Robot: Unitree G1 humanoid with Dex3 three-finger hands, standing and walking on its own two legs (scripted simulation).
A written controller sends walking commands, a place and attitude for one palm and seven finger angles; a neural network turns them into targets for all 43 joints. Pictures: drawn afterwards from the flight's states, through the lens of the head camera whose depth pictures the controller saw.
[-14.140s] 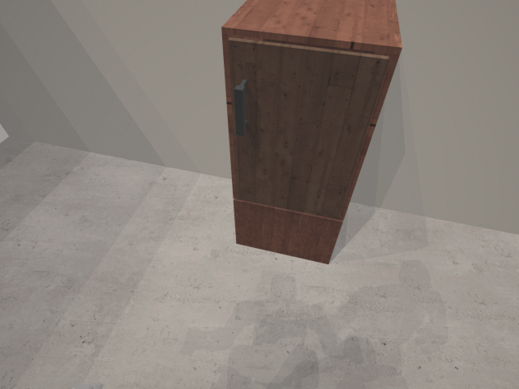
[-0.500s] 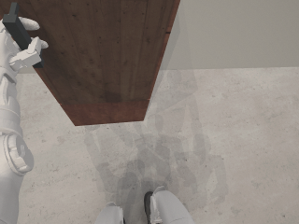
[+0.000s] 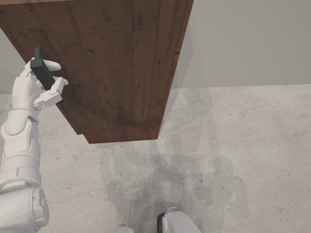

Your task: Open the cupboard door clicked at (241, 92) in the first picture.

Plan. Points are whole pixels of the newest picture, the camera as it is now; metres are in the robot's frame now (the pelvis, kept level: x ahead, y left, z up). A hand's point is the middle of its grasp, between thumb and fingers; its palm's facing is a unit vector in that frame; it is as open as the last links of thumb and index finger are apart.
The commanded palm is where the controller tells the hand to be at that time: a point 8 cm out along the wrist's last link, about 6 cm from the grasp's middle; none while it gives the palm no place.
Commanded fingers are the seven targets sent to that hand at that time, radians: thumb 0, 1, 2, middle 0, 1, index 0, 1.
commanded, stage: pull the door open along its arc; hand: left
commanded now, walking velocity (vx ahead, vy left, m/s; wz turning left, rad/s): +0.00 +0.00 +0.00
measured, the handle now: (49, 77) +0.50 +0.24 +0.05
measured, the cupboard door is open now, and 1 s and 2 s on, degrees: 9 49 48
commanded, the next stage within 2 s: open thumb and fingers to let go in 0.62 s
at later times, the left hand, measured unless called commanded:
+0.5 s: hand (93, 139) +0.33 +0.12 +0.06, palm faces +0.44 -0.90 +0.02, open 6.0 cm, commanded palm +0.26 +0.14 +0.05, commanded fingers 0.00 0.90 0.90 -0.40 -1.35 -0.40 -1.35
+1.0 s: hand (123, 162) +0.27 +0.06 +0.06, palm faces +0.44 -0.90 -0.03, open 7.7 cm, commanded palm +0.22 +0.11 +0.05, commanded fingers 0.00 -0.15 0.45 -0.32 -1.24 -0.32 -1.24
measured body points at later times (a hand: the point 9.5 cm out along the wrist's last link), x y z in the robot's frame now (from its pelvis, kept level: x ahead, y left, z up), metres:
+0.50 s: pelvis +0.00 -0.02 +0.00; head +0.06 -0.02 +0.45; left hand +0.30 +0.17 +0.06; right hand +0.18 -0.22 -0.10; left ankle -0.06 +0.07 -0.68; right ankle +0.04 -0.11 -0.68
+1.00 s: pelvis -0.02 -0.06 +0.00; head +0.02 -0.08 +0.45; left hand +0.24 +0.10 +0.06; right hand +0.19 -0.25 -0.10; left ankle -0.06 +0.07 -0.68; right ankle +0.04 -0.11 -0.68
